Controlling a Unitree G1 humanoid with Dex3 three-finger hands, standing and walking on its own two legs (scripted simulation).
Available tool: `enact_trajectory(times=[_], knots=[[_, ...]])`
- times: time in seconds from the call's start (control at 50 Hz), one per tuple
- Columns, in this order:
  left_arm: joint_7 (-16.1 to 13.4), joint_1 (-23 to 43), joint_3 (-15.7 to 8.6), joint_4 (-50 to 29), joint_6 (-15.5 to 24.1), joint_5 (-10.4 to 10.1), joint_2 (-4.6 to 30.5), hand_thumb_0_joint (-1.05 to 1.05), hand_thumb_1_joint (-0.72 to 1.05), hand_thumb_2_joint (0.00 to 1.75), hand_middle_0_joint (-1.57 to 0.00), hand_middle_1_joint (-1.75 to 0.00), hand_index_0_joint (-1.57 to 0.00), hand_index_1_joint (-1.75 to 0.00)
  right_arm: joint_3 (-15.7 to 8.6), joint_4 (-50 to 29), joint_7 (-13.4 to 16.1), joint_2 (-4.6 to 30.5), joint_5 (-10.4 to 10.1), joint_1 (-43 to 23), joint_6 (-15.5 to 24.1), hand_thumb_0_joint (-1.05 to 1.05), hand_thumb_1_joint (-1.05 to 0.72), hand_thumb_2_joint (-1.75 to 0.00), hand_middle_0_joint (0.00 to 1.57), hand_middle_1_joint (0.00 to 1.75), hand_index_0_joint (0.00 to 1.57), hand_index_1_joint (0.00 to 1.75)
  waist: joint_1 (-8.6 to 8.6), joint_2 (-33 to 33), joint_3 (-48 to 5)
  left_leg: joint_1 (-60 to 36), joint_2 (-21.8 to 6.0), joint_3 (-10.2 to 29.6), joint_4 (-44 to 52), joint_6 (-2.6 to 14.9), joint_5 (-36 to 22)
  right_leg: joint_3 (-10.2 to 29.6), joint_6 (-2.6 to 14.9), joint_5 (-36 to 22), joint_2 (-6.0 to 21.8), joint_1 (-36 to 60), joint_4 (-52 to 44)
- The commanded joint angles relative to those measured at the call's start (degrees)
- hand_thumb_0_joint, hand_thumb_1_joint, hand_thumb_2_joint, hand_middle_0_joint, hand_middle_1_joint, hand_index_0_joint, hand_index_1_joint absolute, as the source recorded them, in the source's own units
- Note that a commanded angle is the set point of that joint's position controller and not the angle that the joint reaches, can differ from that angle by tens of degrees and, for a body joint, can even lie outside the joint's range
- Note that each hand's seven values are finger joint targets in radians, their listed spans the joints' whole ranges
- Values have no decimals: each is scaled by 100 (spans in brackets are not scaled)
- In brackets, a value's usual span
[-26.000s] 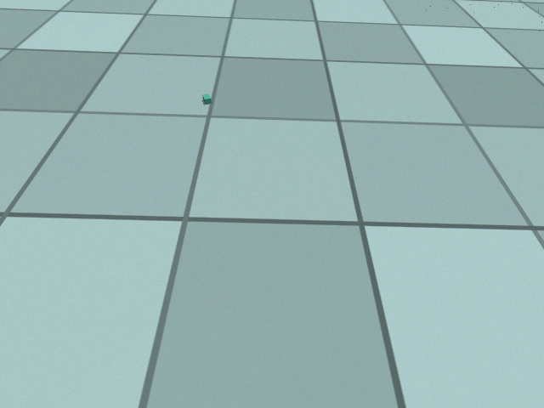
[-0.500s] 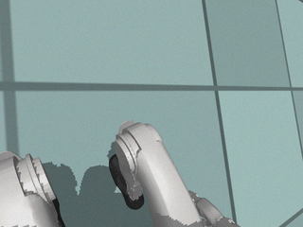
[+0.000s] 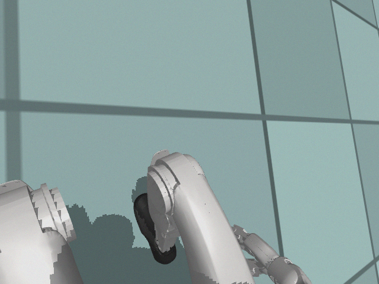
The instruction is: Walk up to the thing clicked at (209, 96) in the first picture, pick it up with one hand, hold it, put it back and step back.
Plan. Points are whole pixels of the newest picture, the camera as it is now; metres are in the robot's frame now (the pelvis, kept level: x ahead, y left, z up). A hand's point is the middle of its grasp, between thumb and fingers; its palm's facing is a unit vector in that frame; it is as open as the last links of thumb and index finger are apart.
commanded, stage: rest palm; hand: left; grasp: from above
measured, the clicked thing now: out of the picture +0.44 +0.40 -0.29
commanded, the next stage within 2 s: close in 0.68 s
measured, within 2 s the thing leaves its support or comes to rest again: neither
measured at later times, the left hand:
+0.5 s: hand out of the picture +0.43 +0.39 -0.25, palm faces -0.39 -0.18 -0.90, open 13.1 cm
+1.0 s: hand out of the picture +0.42 +0.39 -0.25, palm faces -0.38 -0.20 -0.91, open 11.9 cm
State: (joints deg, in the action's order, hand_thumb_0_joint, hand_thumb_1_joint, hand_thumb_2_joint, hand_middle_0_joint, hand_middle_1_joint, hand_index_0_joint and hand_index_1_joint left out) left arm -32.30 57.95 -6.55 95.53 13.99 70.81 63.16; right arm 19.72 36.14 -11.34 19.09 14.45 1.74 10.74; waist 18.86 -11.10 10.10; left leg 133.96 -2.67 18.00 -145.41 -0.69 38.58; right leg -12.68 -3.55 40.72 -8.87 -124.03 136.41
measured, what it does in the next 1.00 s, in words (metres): stands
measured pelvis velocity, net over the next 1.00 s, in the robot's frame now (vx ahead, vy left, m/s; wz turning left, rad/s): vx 0.00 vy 0.00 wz -0.01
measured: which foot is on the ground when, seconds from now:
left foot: down 0.00-1.00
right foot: down 0.00-1.00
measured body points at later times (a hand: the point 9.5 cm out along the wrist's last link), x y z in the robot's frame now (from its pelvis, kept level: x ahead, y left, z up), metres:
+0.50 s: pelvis +0.00 +0.00 +0.00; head +0.27 +0.16 +0.32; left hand +0.44 +0.39 -0.20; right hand +0.09 -0.24 -0.05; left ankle +0.07 +0.13 -0.27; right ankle +0.11 -0.11 -0.27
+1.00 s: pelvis +0.00 +0.00 +0.00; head +0.27 +0.16 +0.32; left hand +0.44 +0.39 -0.20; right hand +0.09 -0.25 -0.05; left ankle +0.07 +0.13 -0.27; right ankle +0.11 -0.11 -0.27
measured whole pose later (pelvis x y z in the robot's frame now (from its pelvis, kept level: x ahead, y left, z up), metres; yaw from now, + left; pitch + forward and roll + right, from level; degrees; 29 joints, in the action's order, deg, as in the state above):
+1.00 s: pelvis +0.00 +0.00 +0.00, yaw -1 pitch +24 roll -15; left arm -33.2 58.0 -7.8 95.4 15.1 70.1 65.5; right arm 21.6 36.0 -11.5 19.9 15.1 1.9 12.0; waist 19.2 -12.1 12.4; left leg 133.5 -3.0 18.8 -145.8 -1.1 38.7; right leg -13.3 -3.5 40.1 -9.1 -124.0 136.4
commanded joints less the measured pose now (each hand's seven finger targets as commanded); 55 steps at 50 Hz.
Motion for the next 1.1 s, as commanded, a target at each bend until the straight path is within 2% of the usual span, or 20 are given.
enact_trajectory(times=[0.0, 0.14, 0.18, 0.2, 0.24, 0.32, 0.34, 0.38, 0.4, 0.42, 0.48, 0.52, 0.6, 0.62, 0.66, 0.72, 0.8, 0.86, 0.98, 1.08], knots=[[-279, 1391, 43, -449, -9, -38, 1289, 0, -41, 87, -17, -89, -17, -89, -559, 102, 42, 1876, -64, 948, 42, 0, -89, -90, 20, 30, 20, 30, 276, 3391, -3287, -3016, -298, -588, 1470, 66, -828, -524, 458, -1439, -29, 1316, -1216], [-332, 1349, 22, -366, -69, 26, 1393, 0, -37, 84, -20, -87, -20, -87, -501, 106, 22, 1916, -34, 998, 89, 0, -89, -90, 20, 30, 20, 30, 336, 3542, -3308, -3186, -319, -526, 1460, 39, -999, -544, 445, -1562, -25, 1326, -1126], [-351, 1655, 63, -742, -39, -61, 1391, 0, -37, 83, -21, -86, -20, -86, -494, 34, 23, 1910, -71, 920, 134, 0, -89, -90, 20, 30, 20, 30, 303, 3609, -3477, -3243, -317, -543, 1453, 29, -1165, -529, 445, -1713, -22, 1407, -1135], [-381, 1449, -67, -454, -62, -104, 1489, 0, -37, 83, -20, -87, -20, -87, -482, 53, 27, 1925, -57, 886, 129, 0, -89, -90, 20, 30, 20, 30, 286, 3551, -3493, -3254, -341, -529, 1470, 35, -1119, -546, 438, -1687, -32, 1473, -1184], [-354, 1417, 28, -472, -53, -77, 1421, 0, -37, 83, -19, -88, -19, -87, -486, 50, 10, 1929, -60, 914, 163, 0, -90, -90, 20, 30, 20, 30, 295, 3590, -3382, -3181, -329, -539, 1441, 33, -1102, -543, 439, -1684, -19, 1407, -1148], [-323, 1246, -110, -292, -83, -88, 1647, 0, -34, 82, -22, -85, -22, -85, -435, 51, 28, 1957, -26, 985, 134, 0, -89, -90, 20, 30, 20, 30, 313, 3355, -3345, -2954, -329, -588, 1400, 87, -957, -517, 411, -1591, -49, 1598, -1266], [-323, 1475, -19, -718, -50, -129, 1529, 0, -34, 81, -22, -85, -22, -85, -445, -2, 19, 1933, -26, 921, 130, 0, -89, -90, 20, 30, 20, 30, 259, 3503, -3495, -3066, -326, -596, 1409, 68, -1080, -514, 414, -1687, -44, 1618, -1249], [-315, 1339, -27, -558, -92, -133, 1531, 0, -33, 81, -23, -85, -23, -85, -430, 26, 4, 1921, -10, 960, 166, 0, -90, -90, 20, 30, 20, 30, 263, 3625, -3433, -3148, -326, -603, 1422, 54, -1113, -506, 432, -1718, -40, 1603, -1213], [-320, 1466, -132, -799, -65, -197, 1633, 0, -33, 80, -23, -84, -23, -84, -449, 42, 0, 1965, -24, 971, 174, 0, -89, -90, 20, 30, 20, 30, 231, 3555, -3612, -3210, -341, -538, 1410, 53, -1198, -554, 413, -1750, -37, 1576, -1193], [-311, 1187, -172, -411, -117, -97, 1686, 0, -32, 80, -23, -84, -23, -84, -436, 75, -14, 1987, -12, 1042, 158, 0, -89, -90, 20, 30, 20, 30, 279, 3581, -3512, -3228, -344, -525, 1441, 45, -1219, -557, 432, -1737, -37, 1591, -1161], [-263, 1174, -224, -443, -160, -171, 1704, 0, -31, 79, -24, -83, -24, -83, -445, 55, -21, 1992, -35, 1086, 144, 0, -89, -90, 20, 30, 20, 30, 275, 3420, -3493, -3111, -334, -531, 1418, 71, -1227, -537, 416, -1733, -45, 1602, -1181], [-215, 1355, -44, -723, -136, -269, 1499, 0, -33, 79, -23, -84, -23, -84, -421, -19, -26, 1942, -43, 961, 160, 0, -89, -90, 20, 30, 20, 30, 265, 3520, -3510, -3168, -347, -554, 1416, 73, -1256, -526, 417, -1776, -61, 1610, -1226], [-168, 1067, -262, -407, -135, -294, 1770, 0, -31, 79, -24, -83, -24, -83, -435, 35, -10, 1998, -76, 1036, 151, 0, -89, -90, 20, 30, 20, 30, 230, 3281, -3414, -2921, -336, -577, 1381, 104, -1057, -498, 409, -1635, -61, 1672, -1274], [-149, 1127, -125, -365, -101, -302, 1576, 0, -29, 78, -25, -83, -26, -83, -414, 7, -8, 1979, -45, 1030, 146, 0, -89, -90, 20, 30, 20, 30, 303, 3232, -3302, -2773, -331, -585, 1378, 108, -973, -512, 411, -1579, -68, 1647, -1269], [-89, 1064, -76, -328, -85, -255, 1586, 0, -27, 76, -26, -83, -27, -82, -424, -1, 7, 1969, -49, 1020, 123, 0, -89, -90, 20, 30, 20, 30, 303, 3146, -3234, -2725, -326, -612, 1376, 135, -832, -473, 411, -1472, -78, 1672, -1327], [-113, 1069, -253, -470, 5, -329, 1770, 0, -27, 76, -27, -81, -27, -81, -405, 5, 27, 1992, -47, 996, 110, 0, -89, -90, 20, 30, 20, 30, 209, 3230, -3406, -2915, -336, -557, 1432, 100, -903, -514, 421, -1497, -58, 1738, -1301], [-146, 1053, -235, -558, 104, -229, 1715, 0, -16, 69, -33, -77, -35, -76, -346, 41, 14, 1932, -11, 1058, 112, 0, -88, -90, 20, 30, 20, 30, 283, 3171, -3448, -2947, -332, -579, 1297, 127, -1153, -512, 384, -1722, -78, 1798, -1248], [-240, 1295, -183, -725, 184, -308, 1653, 0, -11, 65, -37, -76, -39, -73, -391, 16, 44, 1971, -40, 900, 147, 0, -88, -90, 20, 30, 20, 30, 270, 3248, -3439, -2965, -357, -573, 1330, 94, -1065, -530, 401, -1667, -69, 1717, -1279], [-347, 1255, -144, -540, 48, -65, 1660, 0, -2, 57, -41, -72, -44, -68, -414, 115, 26, 1976, 28, 950, 127, 0, -88, -89, 20, 30, 20, 30, 269, 3553, -3356, -3070, -348, -592, 1362, 50, -1180, -552, 424, -1727, -67, 1617, -1205], [-331, 1437, -107, -585, -61, -141, 1693, 0, 4, 52, -48, -65, -51, -62, -442, 29, 31, 2031, -18, 859, 155, 0, -88, -90, 20, 30, 20, 30, 273, 3474, -3408, -3141, -368, -492, 1443, 24, -974, -590, 444, -1564, -28, 1439, -1170]])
